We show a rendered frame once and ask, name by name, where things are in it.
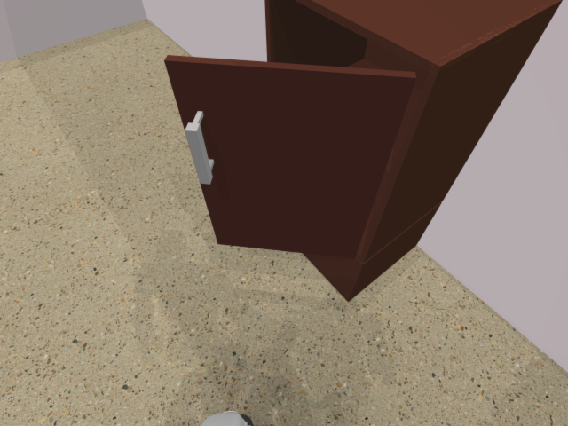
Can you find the cupboard door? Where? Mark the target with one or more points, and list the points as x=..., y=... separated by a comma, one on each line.
x=299, y=150

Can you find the handle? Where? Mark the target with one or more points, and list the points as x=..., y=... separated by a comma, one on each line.
x=195, y=139

